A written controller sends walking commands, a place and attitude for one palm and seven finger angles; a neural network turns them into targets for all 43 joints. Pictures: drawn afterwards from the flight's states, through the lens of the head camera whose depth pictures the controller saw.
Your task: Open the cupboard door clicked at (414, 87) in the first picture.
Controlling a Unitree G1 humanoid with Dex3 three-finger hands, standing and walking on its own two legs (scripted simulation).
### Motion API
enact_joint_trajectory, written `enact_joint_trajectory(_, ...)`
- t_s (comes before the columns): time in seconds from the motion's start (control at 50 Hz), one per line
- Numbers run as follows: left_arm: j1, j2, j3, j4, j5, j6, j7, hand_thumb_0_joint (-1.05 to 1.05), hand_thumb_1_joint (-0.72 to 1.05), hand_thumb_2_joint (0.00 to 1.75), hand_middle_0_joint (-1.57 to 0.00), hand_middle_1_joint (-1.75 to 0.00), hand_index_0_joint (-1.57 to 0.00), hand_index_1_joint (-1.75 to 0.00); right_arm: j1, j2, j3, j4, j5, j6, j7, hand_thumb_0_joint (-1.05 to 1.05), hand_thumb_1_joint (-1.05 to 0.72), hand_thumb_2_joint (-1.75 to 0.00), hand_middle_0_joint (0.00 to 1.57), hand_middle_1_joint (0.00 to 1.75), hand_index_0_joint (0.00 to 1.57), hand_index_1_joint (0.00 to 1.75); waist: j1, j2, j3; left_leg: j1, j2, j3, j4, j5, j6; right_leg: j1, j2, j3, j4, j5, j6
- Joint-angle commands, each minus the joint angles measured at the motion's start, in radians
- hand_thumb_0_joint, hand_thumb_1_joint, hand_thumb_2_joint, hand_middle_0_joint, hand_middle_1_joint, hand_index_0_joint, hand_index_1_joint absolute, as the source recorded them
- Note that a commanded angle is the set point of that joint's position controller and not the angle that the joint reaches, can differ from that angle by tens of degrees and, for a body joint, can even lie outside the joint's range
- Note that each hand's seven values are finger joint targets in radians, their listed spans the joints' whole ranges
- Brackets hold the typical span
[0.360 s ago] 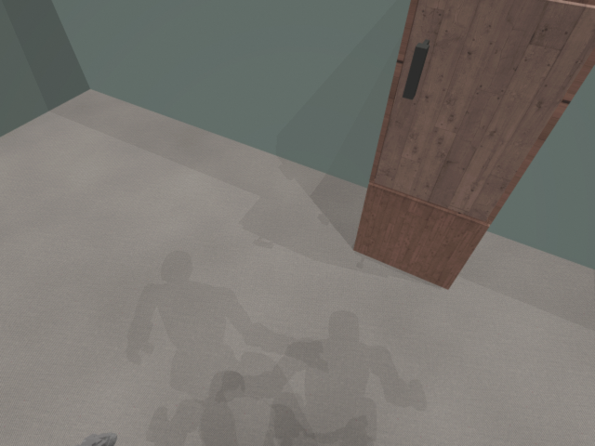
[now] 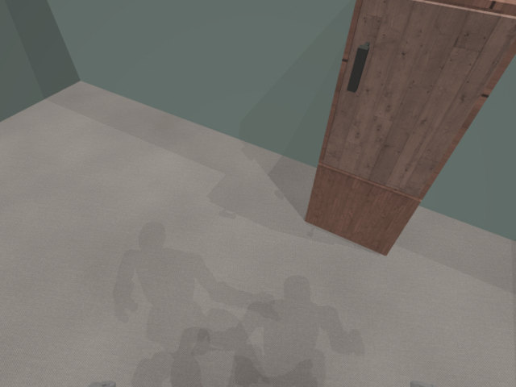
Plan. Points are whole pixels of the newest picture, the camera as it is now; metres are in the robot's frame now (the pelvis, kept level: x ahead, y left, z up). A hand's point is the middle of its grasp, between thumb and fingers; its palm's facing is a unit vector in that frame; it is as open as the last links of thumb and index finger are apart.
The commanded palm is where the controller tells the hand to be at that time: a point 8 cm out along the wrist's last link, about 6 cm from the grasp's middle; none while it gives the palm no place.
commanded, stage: stand and wait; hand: left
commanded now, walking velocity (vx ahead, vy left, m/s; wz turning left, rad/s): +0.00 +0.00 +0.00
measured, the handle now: (359, 66) +0.94 -0.23 +0.07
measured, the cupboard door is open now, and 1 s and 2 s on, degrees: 0 0 0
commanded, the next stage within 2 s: look at it before walking up in 0.46 s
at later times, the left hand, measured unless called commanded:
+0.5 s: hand out of the picture +0.06 +0.24 -0.15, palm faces -0.03 -0.94 -0.34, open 7.4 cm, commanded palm none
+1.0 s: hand out of the picture +0.06 +0.23 -0.15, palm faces -0.04 -0.94 -0.33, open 7.4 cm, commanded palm none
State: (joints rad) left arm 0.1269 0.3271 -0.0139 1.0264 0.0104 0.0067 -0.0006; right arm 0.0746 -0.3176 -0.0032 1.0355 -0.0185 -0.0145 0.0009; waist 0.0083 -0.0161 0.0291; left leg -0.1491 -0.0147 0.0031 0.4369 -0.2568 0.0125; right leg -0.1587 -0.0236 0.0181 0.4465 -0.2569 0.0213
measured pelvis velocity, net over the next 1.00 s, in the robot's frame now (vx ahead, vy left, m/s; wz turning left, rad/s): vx -0.01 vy -0.02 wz -0.01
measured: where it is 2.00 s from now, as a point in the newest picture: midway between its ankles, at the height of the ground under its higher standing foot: outside the picture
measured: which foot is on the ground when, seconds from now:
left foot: down 0.00-1.00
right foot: down 0.00-1.00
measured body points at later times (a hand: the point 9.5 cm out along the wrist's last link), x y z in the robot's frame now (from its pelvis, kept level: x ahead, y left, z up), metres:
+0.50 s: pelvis -0.02 -0.01 +0.00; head -0.01 -0.01 +0.45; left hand +0.06 +0.29 -0.13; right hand +0.06 -0.31 -0.13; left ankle -0.01 +0.11 -0.74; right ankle -0.01 -0.13 -0.74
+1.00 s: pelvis -0.01 -0.02 +0.00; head -0.01 -0.02 +0.45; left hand +0.06 +0.28 -0.13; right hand +0.06 -0.31 -0.13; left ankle -0.01 +0.11 -0.74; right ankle -0.01 -0.13 -0.74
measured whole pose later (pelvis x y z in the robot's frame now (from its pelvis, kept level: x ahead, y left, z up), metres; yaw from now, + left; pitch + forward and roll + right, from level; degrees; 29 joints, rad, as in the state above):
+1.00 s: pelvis -0.01 -0.02 +0.00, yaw -1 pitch -2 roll +0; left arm 0.13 0.34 -0.01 1.08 0.01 0.00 0.00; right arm 0.11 -0.34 0.00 1.11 -0.01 -0.01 0.00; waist 0.00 0.00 0.04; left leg -0.14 0.01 0.00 0.37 -0.20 -0.01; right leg -0.15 0.00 0.02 0.38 -0.20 0.00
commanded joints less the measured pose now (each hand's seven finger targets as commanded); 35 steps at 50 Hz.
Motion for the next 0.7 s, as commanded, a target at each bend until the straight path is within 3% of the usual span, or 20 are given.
enact_joint_trajectory(0.0,-0.045,0.214,0.052,-0.057,0.000,-0.030,0.016,0.00,0.90,0.90,-0.20,-0.30,-0.20,-0.30,-0.048,-0.218,-0.044,-0.053,0.006,-0.021,-0.016,0.00,-0.90,-0.90,0.20,0.30,0.20,0.30,-0.008,0.024,-0.089,0.025,0.122,-0.087,-0.073,0.242,0.026,0.020,-0.092,0.074,-0.056,0.235,-0.051)
enact_joint_trajectory(0.38,-0.045,0.222,0.047,-0.007,-0.001,-0.031,0.013,0.00,0.90,0.90,-0.20,-0.30,-0.20,-0.30,-0.016,-0.228,-0.037,0.009,0.009,-0.018,-0.012,0.00,-0.90,-0.90,0.20,0.30,0.20,0.30,-0.008,0.008,-0.035,0.004,0.126,-0.098,-0.131,0.114,0.017,-0.008,-0.092,0.098,-0.118,0.105,-0.052)
enact_joint_trajectory(0.68,-0.042,0.219,0.049,-0.005,0.001,-0.034,0.013,0.00,0.90,0.90,-0.20,-0.30,-0.20,-0.30,-0.008,-0.224,-0.035,0.019,0.009,-0.020,-0.012,0.00,-0.90,-0.90,0.20,0.30,0.20,0.30,-0.008,0.011,-0.042,0.012,0.129,-0.093,-0.131,0.131,0.013,-0.008,-0.092,0.109,-0.127,0.125,-0.053)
